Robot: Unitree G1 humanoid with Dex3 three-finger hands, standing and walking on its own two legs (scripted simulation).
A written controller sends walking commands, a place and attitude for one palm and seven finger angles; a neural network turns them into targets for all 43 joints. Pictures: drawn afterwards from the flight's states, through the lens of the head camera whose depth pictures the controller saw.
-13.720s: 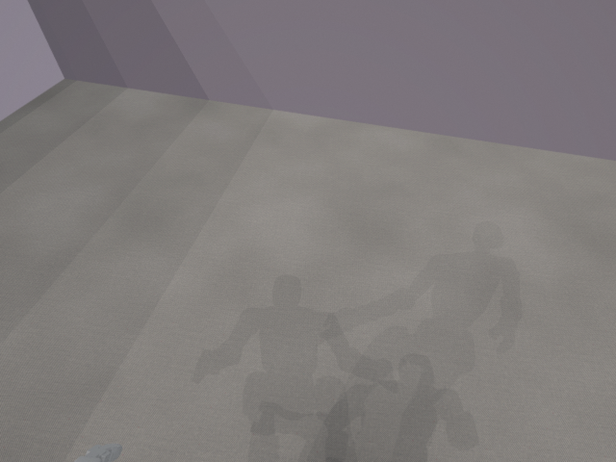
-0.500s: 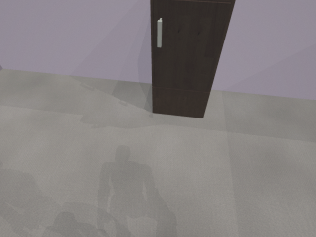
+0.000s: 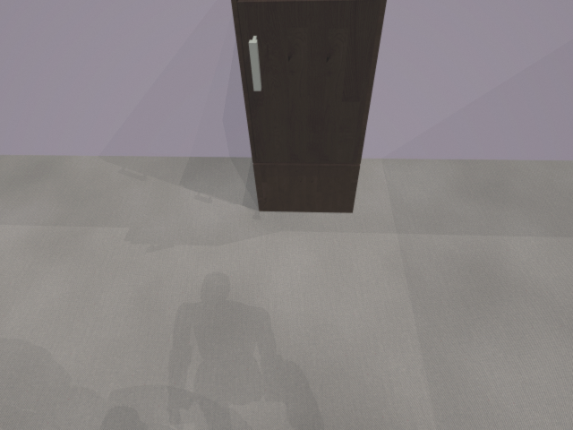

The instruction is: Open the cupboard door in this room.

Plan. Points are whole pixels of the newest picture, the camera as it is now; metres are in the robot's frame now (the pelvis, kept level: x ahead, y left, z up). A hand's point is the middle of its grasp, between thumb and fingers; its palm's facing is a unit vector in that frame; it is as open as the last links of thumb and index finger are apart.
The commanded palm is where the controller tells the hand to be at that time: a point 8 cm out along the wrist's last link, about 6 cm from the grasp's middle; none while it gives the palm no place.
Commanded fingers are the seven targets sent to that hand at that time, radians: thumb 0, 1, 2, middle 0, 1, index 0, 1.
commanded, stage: walk to a spot facing it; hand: left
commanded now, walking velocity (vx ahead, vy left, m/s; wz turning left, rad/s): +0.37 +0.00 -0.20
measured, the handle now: (256, 63) +1.15 +0.15 -0.01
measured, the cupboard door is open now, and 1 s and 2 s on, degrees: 0 0 0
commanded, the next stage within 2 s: take the last steps up to it in 0.40 s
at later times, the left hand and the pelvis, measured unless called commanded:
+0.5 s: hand out of the picture +0.10 +0.14 -0.16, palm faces +0.08 -0.99 -0.15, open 7.4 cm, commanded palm none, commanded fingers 0.00 0.90 0.90 -0.20 -0.30 -0.20 -0.30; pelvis +0.20 -0.01 +0.00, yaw -3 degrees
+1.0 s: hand (236, 255) +0.50 +0.14 -0.15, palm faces -0.06 -0.97 -0.23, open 7.4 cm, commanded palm none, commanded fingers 0.00 0.90 0.90 -0.20 -0.30 -0.20 -0.30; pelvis +0.40 -0.04 +0.00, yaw -4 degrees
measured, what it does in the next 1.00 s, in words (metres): walks ahead: left foot, then right foot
